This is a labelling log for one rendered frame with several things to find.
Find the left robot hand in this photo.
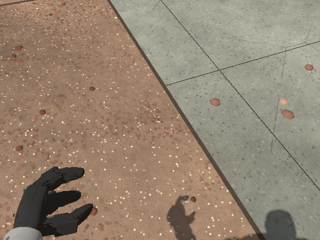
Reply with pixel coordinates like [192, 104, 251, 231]
[13, 166, 93, 237]

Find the robot left forearm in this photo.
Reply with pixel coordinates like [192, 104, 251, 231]
[3, 227, 43, 240]

